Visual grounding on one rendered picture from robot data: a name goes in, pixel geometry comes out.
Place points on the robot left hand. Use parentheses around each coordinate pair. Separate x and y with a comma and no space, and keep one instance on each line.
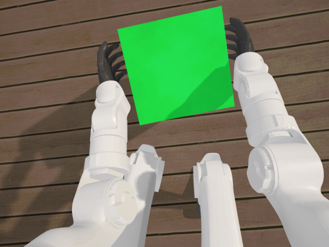
(106,71)

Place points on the carton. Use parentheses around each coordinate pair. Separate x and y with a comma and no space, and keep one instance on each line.
(178,66)

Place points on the robot left forearm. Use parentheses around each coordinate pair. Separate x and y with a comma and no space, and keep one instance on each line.
(107,155)

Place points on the robot left shin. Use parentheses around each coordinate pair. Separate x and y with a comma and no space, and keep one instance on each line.
(143,147)

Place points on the robot right hand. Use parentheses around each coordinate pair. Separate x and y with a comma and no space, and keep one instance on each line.
(242,39)

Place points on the right robot foot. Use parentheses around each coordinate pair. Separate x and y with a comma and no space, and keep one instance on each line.
(198,208)

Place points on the robot right upper arm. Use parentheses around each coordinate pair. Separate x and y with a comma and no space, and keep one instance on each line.
(290,176)

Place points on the robot right forearm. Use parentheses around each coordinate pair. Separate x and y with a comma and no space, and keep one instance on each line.
(262,105)

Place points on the robot left upper arm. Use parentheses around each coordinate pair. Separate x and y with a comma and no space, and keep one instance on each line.
(100,210)

